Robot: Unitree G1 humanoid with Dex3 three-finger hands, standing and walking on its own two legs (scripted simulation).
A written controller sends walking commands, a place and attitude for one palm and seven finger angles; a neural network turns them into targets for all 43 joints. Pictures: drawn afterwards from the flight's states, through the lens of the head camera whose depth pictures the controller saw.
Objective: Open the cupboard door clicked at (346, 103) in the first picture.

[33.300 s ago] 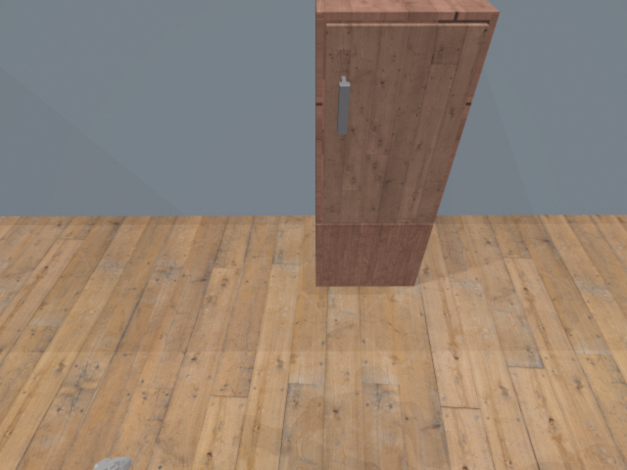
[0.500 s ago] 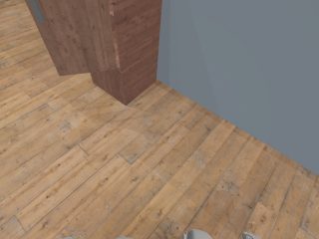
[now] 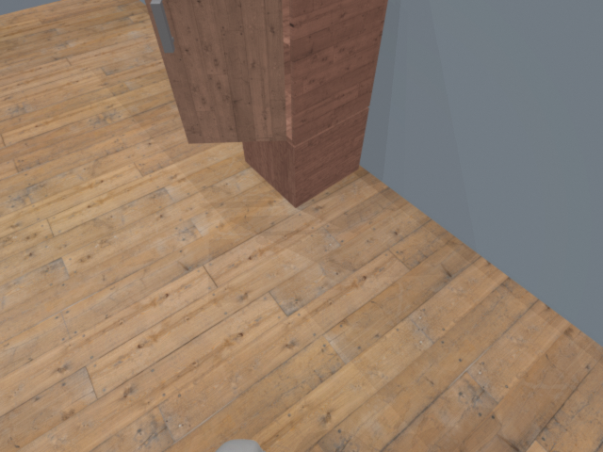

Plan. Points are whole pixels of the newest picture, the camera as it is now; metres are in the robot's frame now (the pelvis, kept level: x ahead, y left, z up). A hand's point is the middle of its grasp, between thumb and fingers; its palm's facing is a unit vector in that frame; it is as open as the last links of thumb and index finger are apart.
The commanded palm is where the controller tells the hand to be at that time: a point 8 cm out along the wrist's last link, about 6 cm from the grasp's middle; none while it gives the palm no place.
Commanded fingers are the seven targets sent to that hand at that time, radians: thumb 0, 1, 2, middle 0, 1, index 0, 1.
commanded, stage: take the last steps up to it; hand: left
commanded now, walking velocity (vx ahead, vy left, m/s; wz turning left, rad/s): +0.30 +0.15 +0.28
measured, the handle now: (164, 23) +1.07 +0.44 +0.03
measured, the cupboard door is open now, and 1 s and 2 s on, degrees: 54 54 54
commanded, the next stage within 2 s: come to a stop and stand still in 1.54 s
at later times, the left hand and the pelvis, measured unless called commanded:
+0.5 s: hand (153, 428) +0.17 +0.24 -0.16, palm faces +0.05 -0.98 -0.18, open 7.4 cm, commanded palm none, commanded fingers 0.00 0.90 0.90 -0.20 -0.30 -0.20 -0.30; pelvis +0.08 +0.05 +0.00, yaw +4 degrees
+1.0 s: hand (159, 400) +0.21 +0.25 -0.17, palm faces +0.20 -0.96 -0.20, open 7.2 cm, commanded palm none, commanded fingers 0.00 0.90 0.90 -0.20 -0.30 -0.20 -0.30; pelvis +0.25 +0.07 +0.00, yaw +7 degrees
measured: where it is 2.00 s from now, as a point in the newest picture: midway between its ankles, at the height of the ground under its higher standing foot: (272, 344)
